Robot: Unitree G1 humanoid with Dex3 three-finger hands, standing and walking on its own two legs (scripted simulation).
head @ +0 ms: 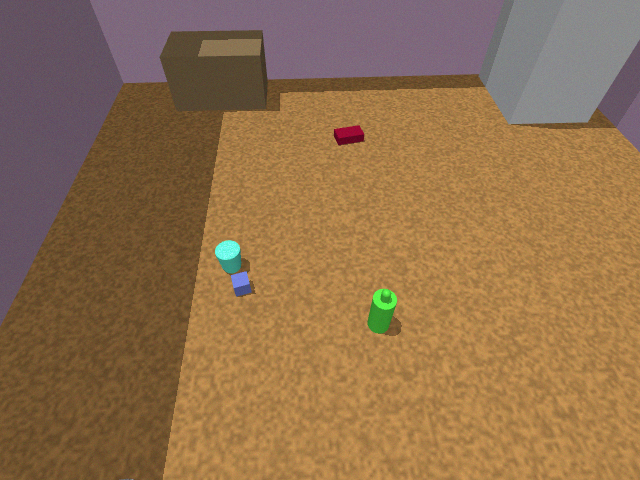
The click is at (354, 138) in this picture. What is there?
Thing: flat box
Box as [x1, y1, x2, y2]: [334, 125, 363, 144]
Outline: 358,125 334,129 334,136 337,143 342,144 363,140 363,133
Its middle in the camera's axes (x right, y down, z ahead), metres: +0.15 -0.55 +2.05
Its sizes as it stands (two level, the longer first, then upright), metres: 0.143 0.085 0.044
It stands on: the floor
